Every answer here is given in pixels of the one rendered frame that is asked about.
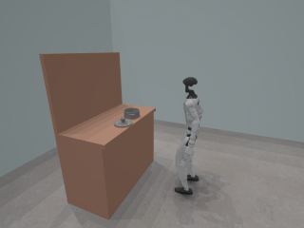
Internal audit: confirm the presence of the left robot foot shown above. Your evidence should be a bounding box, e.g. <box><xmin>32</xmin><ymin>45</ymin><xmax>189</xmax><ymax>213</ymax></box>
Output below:
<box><xmin>175</xmin><ymin>187</ymin><xmax>193</xmax><ymax>195</ymax></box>

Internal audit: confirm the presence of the table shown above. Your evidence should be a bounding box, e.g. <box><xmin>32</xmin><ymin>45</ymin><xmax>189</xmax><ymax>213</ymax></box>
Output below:
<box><xmin>39</xmin><ymin>52</ymin><xmax>156</xmax><ymax>220</ymax></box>

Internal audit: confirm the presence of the robot left hand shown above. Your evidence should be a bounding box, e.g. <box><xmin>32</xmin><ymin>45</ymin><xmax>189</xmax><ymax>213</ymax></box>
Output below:
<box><xmin>183</xmin><ymin>145</ymin><xmax>194</xmax><ymax>162</ymax></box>

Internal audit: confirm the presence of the robot right shin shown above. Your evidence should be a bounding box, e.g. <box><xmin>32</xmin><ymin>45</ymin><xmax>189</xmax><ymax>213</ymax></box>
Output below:
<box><xmin>182</xmin><ymin>157</ymin><xmax>195</xmax><ymax>178</ymax></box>

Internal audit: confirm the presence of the left robot upper arm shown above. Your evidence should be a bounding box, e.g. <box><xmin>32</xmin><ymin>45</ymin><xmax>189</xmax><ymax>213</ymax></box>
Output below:
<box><xmin>185</xmin><ymin>99</ymin><xmax>200</xmax><ymax>125</ymax></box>

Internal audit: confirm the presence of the lid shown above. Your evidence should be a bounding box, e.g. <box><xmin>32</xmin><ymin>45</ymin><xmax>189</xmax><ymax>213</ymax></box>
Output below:
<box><xmin>114</xmin><ymin>119</ymin><xmax>133</xmax><ymax>127</ymax></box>

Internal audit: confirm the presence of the right robot upper arm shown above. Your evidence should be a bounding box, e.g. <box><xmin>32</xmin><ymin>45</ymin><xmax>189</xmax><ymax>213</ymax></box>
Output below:
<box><xmin>195</xmin><ymin>93</ymin><xmax>203</xmax><ymax>115</ymax></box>

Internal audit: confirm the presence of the left robot forearm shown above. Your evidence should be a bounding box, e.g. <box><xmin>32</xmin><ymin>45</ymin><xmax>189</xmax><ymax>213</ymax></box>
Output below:
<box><xmin>188</xmin><ymin>121</ymin><xmax>199</xmax><ymax>147</ymax></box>

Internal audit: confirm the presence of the pot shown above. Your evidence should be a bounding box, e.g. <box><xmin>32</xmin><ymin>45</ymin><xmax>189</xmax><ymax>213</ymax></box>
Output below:
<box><xmin>123</xmin><ymin>107</ymin><xmax>140</xmax><ymax>119</ymax></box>

